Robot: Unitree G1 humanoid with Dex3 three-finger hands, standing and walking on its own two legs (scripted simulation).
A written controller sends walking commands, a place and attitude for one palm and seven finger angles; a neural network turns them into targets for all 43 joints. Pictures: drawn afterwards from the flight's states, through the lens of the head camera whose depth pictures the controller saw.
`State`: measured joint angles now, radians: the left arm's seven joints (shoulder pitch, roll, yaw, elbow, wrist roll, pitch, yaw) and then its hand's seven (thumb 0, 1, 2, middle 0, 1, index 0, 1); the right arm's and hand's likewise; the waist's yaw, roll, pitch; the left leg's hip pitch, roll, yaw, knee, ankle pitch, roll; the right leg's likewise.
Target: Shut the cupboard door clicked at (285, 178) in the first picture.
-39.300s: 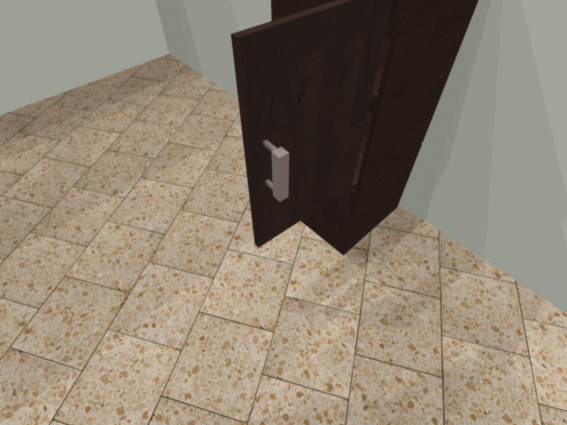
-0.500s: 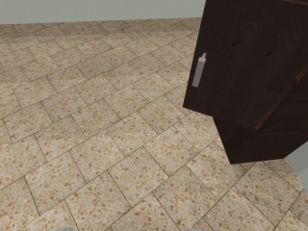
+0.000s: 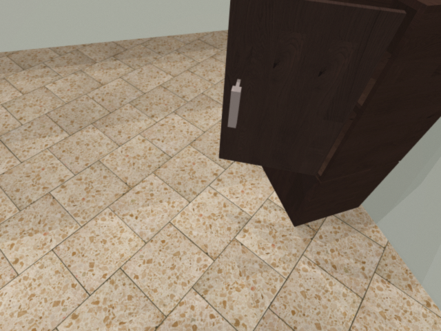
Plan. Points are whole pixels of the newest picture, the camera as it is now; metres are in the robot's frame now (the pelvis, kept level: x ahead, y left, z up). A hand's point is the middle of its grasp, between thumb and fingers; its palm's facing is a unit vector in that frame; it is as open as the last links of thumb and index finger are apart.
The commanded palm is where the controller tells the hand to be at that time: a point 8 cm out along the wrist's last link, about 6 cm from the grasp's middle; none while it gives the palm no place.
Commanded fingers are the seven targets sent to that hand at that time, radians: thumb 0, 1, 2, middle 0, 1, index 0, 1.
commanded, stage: turn to face it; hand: left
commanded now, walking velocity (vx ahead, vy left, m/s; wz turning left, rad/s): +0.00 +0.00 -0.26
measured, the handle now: (235, 103) +0.73 +0.00 -0.04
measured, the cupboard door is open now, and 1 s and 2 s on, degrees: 61 61 61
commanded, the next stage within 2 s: take the last steps up to it in 0.08 s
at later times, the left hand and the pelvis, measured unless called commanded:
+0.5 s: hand out of the picture +0.14 +0.17 -0.15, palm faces -0.23 -0.96 -0.19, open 7.4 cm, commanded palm none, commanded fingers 0.00 0.90 0.90 -0.20 -0.30 -0.20 -0.30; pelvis +0.01 +0.00 +0.01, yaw -11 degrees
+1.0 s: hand out of the picture +0.10 +0.09 -0.17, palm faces -0.07 -0.99 -0.15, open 7.3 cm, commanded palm none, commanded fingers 0.00 0.90 0.90 -0.20 -0.30 -0.20 -0.30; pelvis +0.15 -0.08 +0.00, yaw -8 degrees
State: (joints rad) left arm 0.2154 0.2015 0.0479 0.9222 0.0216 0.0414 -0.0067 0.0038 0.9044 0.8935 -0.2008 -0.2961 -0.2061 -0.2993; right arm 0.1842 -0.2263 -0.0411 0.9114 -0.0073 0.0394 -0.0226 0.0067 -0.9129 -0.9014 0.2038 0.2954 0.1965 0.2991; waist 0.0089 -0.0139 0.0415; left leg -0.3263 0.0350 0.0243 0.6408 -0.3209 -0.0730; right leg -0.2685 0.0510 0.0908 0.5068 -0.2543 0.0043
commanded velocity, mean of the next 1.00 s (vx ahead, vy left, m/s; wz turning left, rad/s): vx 0.23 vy -0.05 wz -0.08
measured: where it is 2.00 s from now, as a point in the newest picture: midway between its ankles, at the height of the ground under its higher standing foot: outside the picture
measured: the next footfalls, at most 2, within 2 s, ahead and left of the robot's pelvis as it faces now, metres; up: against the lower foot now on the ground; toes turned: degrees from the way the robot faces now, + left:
left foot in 0.02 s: +0.05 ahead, +0.11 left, +0.00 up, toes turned +2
right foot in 0.58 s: +0.05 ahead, -0.15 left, +0.00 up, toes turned -14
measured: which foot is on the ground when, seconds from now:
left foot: up 0.00-0.00, down 0.02-0.58, up 0.60-1.00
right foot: down 0.00-0.02, up 0.04-0.56, down 0.58-1.00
